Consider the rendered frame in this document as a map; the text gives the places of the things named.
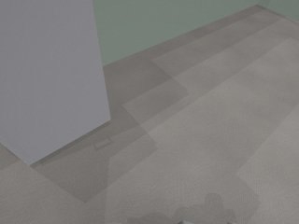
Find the fridge door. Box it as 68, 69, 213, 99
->
0, 0, 110, 164

